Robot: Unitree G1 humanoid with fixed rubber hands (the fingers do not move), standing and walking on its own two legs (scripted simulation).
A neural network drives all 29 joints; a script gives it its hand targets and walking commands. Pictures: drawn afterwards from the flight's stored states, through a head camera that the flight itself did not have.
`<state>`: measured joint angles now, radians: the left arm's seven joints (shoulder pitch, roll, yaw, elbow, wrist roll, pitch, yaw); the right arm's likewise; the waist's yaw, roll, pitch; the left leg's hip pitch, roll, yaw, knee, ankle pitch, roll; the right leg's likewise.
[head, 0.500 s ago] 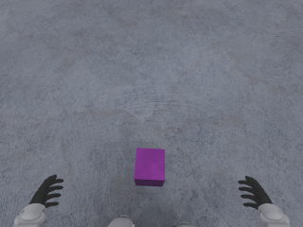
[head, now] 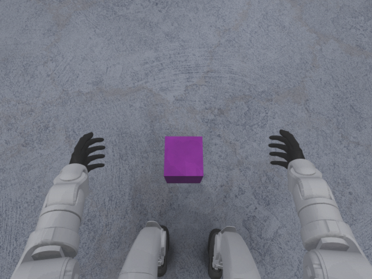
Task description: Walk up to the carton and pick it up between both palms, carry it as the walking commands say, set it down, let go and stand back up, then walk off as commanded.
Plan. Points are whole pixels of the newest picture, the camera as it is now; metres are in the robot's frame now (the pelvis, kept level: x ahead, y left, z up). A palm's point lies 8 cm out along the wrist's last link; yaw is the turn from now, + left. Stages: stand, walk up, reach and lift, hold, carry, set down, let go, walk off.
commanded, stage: reach and lift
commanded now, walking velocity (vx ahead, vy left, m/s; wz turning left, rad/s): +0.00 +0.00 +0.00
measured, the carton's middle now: (183, 161) +0.50 +0.04 -0.61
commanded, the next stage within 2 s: none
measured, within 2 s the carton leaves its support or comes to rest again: neither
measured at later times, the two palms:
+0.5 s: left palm (119, 121) +0.48 +0.21 -0.13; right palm (257, 121) +0.50 -0.16 -0.13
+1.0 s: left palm (130, 122) +0.51 +0.20 -0.20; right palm (243, 124) +0.52 -0.14 -0.21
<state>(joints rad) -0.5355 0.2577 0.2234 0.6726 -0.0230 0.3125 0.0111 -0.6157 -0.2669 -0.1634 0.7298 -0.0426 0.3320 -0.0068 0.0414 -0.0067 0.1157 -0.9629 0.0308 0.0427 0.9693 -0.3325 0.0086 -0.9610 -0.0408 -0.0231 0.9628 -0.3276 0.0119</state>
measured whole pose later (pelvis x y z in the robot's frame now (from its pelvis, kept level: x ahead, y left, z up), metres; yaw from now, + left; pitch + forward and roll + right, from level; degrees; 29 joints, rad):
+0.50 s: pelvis +0.00 +0.00 -0.04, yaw +0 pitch +40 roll +0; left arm -1.03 0.20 0.29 0.86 0.02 0.15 0.06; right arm -1.06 -0.18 -0.29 0.86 -0.07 0.16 -0.08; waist 0.04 -0.01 0.00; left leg -1.43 0.03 0.04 1.04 -0.31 0.01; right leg -1.42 -0.04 -0.02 1.03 -0.30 0.01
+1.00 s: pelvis +0.01 -0.01 -0.08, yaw +1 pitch +49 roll -1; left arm -1.14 0.17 0.40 0.88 0.13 0.08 0.04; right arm -1.14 -0.10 -0.40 0.85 -0.15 0.10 -0.10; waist 0.03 -0.01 -0.06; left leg -1.70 0.02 0.00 1.19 -0.35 0.00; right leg -1.68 -0.02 -0.01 1.19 -0.37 0.01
